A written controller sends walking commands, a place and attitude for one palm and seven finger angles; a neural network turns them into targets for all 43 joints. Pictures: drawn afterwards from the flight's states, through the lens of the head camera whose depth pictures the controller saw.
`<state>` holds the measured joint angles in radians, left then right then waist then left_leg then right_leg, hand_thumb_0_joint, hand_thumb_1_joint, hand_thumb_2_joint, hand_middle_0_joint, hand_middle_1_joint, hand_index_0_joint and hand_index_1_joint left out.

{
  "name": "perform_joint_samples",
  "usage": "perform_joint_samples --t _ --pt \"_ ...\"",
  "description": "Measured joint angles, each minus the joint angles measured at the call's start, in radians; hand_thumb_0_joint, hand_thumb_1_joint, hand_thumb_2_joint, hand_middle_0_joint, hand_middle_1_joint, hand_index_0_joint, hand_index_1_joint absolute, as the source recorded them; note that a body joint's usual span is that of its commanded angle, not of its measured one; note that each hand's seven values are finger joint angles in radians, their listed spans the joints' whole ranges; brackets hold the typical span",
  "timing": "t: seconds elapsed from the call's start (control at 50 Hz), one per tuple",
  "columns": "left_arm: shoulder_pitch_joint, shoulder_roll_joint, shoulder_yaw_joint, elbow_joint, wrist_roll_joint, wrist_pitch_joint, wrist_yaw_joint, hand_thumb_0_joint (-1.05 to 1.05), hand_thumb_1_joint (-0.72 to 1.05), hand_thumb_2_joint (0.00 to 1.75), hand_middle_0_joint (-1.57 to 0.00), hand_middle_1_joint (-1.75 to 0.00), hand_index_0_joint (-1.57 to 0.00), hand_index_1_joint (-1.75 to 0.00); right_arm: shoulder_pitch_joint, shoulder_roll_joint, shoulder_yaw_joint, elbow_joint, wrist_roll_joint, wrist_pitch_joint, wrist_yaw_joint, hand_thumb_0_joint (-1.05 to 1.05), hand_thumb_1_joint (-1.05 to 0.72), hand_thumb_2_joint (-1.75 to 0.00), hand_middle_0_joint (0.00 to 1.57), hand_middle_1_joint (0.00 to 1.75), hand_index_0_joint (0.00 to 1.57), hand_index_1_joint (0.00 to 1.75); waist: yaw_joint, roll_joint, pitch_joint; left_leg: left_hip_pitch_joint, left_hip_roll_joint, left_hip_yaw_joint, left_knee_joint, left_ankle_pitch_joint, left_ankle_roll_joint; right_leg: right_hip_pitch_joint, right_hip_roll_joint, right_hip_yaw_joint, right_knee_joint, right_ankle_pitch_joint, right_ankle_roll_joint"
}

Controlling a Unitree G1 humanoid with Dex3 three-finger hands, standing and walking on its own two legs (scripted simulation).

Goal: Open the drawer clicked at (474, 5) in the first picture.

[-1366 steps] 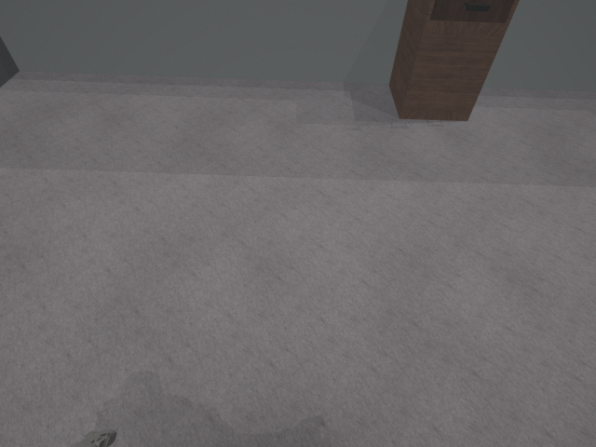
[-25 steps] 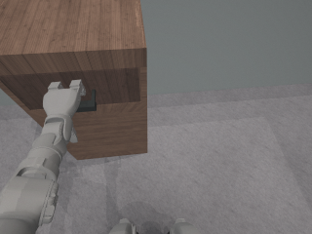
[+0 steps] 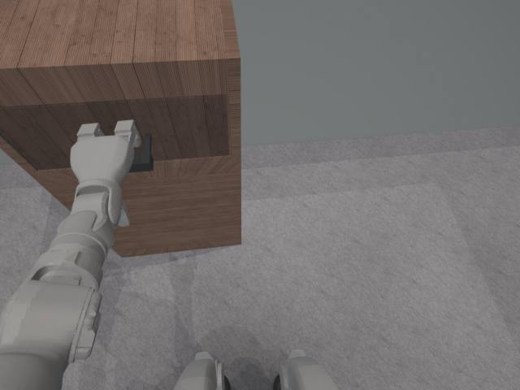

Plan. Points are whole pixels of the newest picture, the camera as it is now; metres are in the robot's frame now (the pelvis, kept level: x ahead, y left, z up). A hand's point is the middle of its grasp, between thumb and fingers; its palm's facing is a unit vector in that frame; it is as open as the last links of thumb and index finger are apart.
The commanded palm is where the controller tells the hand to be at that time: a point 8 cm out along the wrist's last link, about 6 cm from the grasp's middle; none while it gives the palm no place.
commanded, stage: lower the fingers behind the handle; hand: left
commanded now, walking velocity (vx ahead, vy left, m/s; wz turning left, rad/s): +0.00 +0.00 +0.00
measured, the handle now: (122, 152) +0.53 +0.22 -0.03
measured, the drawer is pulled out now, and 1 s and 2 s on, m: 0.00 0.00 0.00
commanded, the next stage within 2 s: lift the fingers back up to retry in 0.72 s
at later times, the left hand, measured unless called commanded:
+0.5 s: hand (118, 174) +0.48 +0.22 -0.02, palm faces -0.02 +0.02 -1.00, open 13.8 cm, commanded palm +0.47 +0.22 +0.00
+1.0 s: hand (117, 170) +0.48 +0.22 -0.02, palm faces -0.05 -0.02 -1.00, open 13.8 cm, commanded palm +0.47 +0.22 +0.03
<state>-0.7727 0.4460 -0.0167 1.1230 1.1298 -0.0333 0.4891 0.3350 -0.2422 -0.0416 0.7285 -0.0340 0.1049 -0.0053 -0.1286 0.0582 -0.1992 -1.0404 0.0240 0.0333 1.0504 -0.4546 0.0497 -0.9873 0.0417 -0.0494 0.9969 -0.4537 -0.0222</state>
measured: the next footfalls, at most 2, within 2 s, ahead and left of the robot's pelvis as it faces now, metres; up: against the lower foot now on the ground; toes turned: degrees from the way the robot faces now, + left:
none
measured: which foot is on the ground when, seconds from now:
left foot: down 0.00-1.00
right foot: down 0.00-1.00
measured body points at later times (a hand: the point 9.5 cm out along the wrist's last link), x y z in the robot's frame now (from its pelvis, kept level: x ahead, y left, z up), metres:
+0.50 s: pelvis -0.03 +0.00 -0.03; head +0.10 +0.01 +0.40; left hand +0.47 +0.22 +0.03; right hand -0.01 -0.28 -0.15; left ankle +0.01 +0.09 -0.66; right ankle +0.00 -0.11 -0.66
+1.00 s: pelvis -0.04 +0.00 -0.03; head +0.10 +0.01 +0.39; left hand +0.48 +0.22 +0.04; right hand -0.04 -0.27 -0.15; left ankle +0.01 +0.09 -0.66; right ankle +0.00 -0.11 -0.66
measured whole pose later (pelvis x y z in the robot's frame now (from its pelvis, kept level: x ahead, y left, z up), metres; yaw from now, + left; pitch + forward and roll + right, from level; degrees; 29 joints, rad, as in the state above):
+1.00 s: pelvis -0.04 +0.00 -0.03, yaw +0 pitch +28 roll -3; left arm -0.95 0.57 -0.02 1.13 1.09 -0.04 0.34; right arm 0.35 -0.26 0.02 0.67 0.01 0.05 -0.05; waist -0.18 0.06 -0.17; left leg -1.24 0.03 0.03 1.19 -0.44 0.05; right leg -1.19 0.04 -0.06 1.15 -0.44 -0.02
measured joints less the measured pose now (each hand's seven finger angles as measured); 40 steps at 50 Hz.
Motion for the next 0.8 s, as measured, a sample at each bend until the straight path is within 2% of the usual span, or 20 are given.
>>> perform_joint_samples --t 0.14,0.36,0.5,0.66,0.8 --pt "-0.042 0.008 -0.007 0.030 -0.009 0.032 -0.011 0.00 -0.49 0.30 -0.30 -1.29 -0.31 -1.20 -0.003 -0.002 0.011 -0.008 0.003 -0.003 -0.003 0.01 -0.90 -0.90 0.20 0.30 0.20 0.30 -0.010 -0.001 -0.003 -0.031 0.001 -0.001 0.022 0.002 0.000 -0.033 0.000 -0.002 0.025 0.000 -0.001" --pt "-0.093 0.049 -0.021 0.043 -0.006 0.015 -0.037 0.00 -0.49 0.30 -0.28 -1.33 -0.31 -1.20 -0.004 -0.012 0.028 -0.034 0.012 -0.020 -0.016 0.01 -0.90 -0.90 0.20 0.30 0.20 0.30 -0.020 0.000 -0.006 -0.114 0.004 -0.006 0.090 -0.001 -0.001 -0.115 0.000 -0.009 0.097 -0.007 -0.005" --pt "-0.142 0.068 -0.033 0.052 -0.013 0.031 -0.048 0.00 -0.49 0.30 -0.27 -1.36 -0.31 -1.20 -0.012 -0.014 0.039 -0.043 0.020 -0.034 -0.021 0.01 -0.90 -0.90 0.20 0.30 0.20 0.30 -0.028 0.003 0.003 -0.167 0.002 -0.011 0.131 0.002 0.000 -0.167 -0.003 -0.016 0.140 -0.008 -0.006" --pt "-0.199 0.094 -0.038 0.076 -0.019 0.055 -0.095 0.00 -0.49 0.30 -0.30 -1.40 -0.31 -1.20 -0.007 -0.014 0.057 -0.054 0.029 -0.049 -0.033 0.01 -0.90 -0.90 0.20 0.30 0.20 0.30 -0.048 0.005 0.011 -0.203 0.003 -0.013 0.149 0.012 0.000 -0.203 -0.004 -0.019 0.160 0.001 -0.007" --pt "-0.214 0.124 -0.032 0.065 -0.026 0.033 -0.137 0.00 -0.49 0.30 -0.32 -1.42 -0.31 -1.20 0.012 -0.017 0.063 -0.058 0.035 -0.061 -0.041 0.01 -0.90 -0.90 0.20 0.30 0.20 0.30 -0.054 0.006 0.014 -0.223 0.006 -0.011 0.165 0.012 0.001 -0.224 -0.001 -0.018 0.175 0.003 -0.007"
